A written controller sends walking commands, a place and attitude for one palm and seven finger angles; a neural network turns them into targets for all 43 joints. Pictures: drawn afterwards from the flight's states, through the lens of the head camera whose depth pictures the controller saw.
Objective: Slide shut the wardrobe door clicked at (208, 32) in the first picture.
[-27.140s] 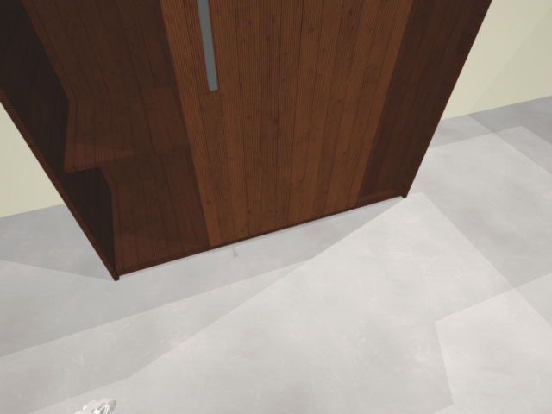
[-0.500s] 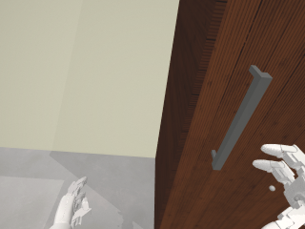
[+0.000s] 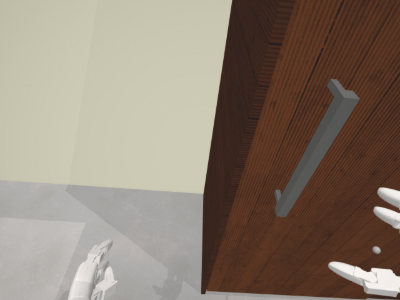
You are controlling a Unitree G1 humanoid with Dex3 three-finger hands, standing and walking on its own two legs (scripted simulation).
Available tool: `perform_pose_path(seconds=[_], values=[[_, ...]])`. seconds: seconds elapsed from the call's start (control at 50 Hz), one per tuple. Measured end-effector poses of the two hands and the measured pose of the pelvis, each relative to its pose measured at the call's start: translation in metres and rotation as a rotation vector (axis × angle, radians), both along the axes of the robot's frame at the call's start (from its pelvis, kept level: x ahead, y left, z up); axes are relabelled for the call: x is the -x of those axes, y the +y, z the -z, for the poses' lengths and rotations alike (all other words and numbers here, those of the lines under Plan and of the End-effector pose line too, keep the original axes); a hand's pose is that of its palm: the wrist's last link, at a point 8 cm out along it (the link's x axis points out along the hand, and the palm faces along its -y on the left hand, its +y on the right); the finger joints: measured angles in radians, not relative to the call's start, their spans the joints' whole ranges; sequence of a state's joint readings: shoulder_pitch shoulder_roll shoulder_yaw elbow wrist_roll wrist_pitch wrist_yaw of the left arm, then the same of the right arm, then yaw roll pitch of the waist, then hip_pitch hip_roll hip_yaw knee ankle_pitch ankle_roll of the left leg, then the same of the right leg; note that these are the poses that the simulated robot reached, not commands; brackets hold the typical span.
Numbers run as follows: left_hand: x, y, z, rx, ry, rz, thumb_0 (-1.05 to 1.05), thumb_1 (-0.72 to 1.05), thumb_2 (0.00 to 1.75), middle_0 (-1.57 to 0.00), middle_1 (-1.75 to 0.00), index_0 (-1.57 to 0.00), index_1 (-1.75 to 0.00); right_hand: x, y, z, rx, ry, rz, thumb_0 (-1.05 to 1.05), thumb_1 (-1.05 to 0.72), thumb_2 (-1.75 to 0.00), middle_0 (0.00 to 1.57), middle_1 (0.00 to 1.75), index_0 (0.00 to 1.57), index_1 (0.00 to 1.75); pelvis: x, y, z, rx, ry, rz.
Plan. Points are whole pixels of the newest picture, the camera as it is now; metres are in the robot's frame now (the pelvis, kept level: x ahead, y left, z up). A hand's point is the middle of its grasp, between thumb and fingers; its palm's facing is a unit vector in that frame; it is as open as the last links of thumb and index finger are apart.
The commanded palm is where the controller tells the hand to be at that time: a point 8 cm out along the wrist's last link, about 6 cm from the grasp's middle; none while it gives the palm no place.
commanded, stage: draw the hand back to the body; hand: right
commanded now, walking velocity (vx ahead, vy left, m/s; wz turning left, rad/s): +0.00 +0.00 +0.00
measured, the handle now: (303, 159) +0.32 -0.18 +0.18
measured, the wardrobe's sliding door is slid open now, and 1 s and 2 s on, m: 0.00 0.00 0.00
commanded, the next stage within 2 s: step back with the hand held close in 0.82 s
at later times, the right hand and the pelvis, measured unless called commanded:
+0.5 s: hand (387, 222) +0.21 -0.28 +0.16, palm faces +0.44 +0.81 -0.38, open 8.3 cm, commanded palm +0.16 -0.31 +0.18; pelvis +0.02 -0.02 +0.01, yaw +1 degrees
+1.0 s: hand (390, 228) +0.19 -0.28 +0.16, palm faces +0.46 +0.80 -0.39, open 7.4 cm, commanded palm +0.15 -0.31 +0.18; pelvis +0.00 -0.01 +0.01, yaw +0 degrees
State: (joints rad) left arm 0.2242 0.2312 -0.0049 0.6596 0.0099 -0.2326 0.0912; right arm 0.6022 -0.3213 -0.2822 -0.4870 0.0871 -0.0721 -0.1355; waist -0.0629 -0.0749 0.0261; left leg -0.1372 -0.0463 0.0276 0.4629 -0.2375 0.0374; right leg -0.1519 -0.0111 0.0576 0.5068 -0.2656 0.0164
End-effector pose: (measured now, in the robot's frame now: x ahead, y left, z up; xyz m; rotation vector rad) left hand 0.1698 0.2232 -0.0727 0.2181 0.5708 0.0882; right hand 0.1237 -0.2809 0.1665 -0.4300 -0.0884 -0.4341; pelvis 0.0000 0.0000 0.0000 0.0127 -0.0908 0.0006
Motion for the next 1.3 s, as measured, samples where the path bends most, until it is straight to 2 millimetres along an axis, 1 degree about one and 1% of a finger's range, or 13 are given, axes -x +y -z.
perform_pose_path(seconds=[0.08,0.14,0.3,0.48,0.6,0.78,0.96,1.04,1.1,1.16,1.24,1.3], values=[[0.006,-0.005,0.007,-0.004,0.058,-0.012,0.01,0.91,0.90,-0.20,-0.30,-0.20,-0.30,-0.008,-0.005,0.001,0.011,0.000,-0.005,-0.01,0.06,-0.44,0.24,0.86,0.24,0.86,-0.005,-0.006,-0.002,0.003,-0.003,-0.004],[0.006,-0.008,0.009,-0.003,0.077,-0.022,0.01,0.91,0.90,-0.20,-0.30,-0.20,-0.30,-0.017,-0.010,-0.001,0.021,-0.011,-0.012,-0.01,-0.04,-0.49,0.24,0.80,0.24,0.80,-0.009,-0.011,-0.003,0.004,-0.005,-0.009],[-0.007,-0.016,0.001,0.005,0.059,-0.035,0.01,0.91,0.90,-0.20,-0.30,-0.20,-0.30,-0.035,-0.018,-0.009,0.039,-0.039,-0.048,0.00,-0.33,-0.63,0.23,0.63,0.23,0.63,-0.018,-0.021,-0.005,0.005,-0.001,-0.021],[-0.018,-0.021,-0.005,-0.003,0.061,-0.022,0.01,0.91,0.90,-0.20,-0.30,-0.20,-0.30,-0.039,-0.034,-0.008,0.025,-0.042,-0.009,0.01,-0.65,-0.78,0.22,0.44,0.22,0.44,-0.019,-0.025,-0.006,0.002,0.002,-0.018],[-0.018,-0.023,-0.005,-0.001,0.067,-0.009,0.01,0.91,0.90,-0.20,-0.30,-0.20,-0.30,-0.036,-0.034,-0.009,0.013,-0.049,0.003,0.01,-0.80,-0.86,0.21,0.35,0.22,0.35,-0.018,-0.025,-0.006,0.002,0.000,-0.013],[-0.010,-0.021,-0.002,0.006,0.082,-0.012,0.01,0.91,0.90,-0.20,-0.30,-0.20,-0.30,-0.028,-0.029,-0.007,0.007,-0.043,0.011,0.01,-0.88,-0.89,0.21,0.31,0.21,0.31,-0.011,-0.019,-0.006,0.001,-0.012,-0.010],[-0.002,-0.012,0.000,0.005,0.087,-0.029,0.01,0.91,0.90,-0.20,-0.30,-0.20,-0.30,-0.024,-0.023,-0.006,0.008,-0.046,0.011,0.01,-0.89,-0.90,0.21,0.30,0.21,0.30,-0.007,-0.012,-0.006,0.002,-0.021,-0.010],[0.001,-0.006,0.002,0.011,0.108,-0.032,0.01,0.91,0.90,-0.20,-0.30,-0.20,-0.30,-0.028,-0.036,-0.016,0.072,-0.067,0.036,0.01,-0.88,-0.90,0.21,0.30,0.22,0.30,-0.003,-0.010,-0.006,-0.007,0.012,-0.004],[0.005,-0.001,0.003,0.013,0.117,-0.049,0.01,0.91,0.90,-0.20,-0.30,-0.20,-0.30,-0.029,-0.038,-0.015,0.091,-0.046,0.034,0.01,-0.89,-0.90,0.21,0.30,0.21,0.30,0.001,-0.012,-0.005,-0.009,0.041,-0.012],[0.011,0.003,0.003,0.008,0.124,-0.075,0.01,0.91,0.90,-0.20,-0.30,-0.20,-0.30,-0.027,-0.033,-0.008,0.086,-0.009,0.002,0.01,-0.89,-0.90,0.21,0.30,0.21,0.30,0.006,-0.015,-0.003,-0.007,0.059,-0.017],[0.022,0.005,0.003,-0.007,0.134,-0.108,0.01,0.91,0.90,-0.20,-0.30,-0.20,-0.30,-0.019,-0.029,-0.001,0.083,0.020,-0.040,0.01,-0.89,-0.90,0.21,0.30,0.21,0.30,0.016,-0.020,-0.001,-0.004,0.069,-0.019],[0.031,0.004,0.002,-0.017,0.140,-0.121,0.01,0.91,0.90,-0.20,-0.30,-0.20,-0.30,-0.009,-0.034,-0.002,0.098,0.014,-0.050,0.01,-0.89,-0.90,0.21,0.30,0.22,0.30,0.025,-0.023,0.001,-0.004,0.070,-0.018]])
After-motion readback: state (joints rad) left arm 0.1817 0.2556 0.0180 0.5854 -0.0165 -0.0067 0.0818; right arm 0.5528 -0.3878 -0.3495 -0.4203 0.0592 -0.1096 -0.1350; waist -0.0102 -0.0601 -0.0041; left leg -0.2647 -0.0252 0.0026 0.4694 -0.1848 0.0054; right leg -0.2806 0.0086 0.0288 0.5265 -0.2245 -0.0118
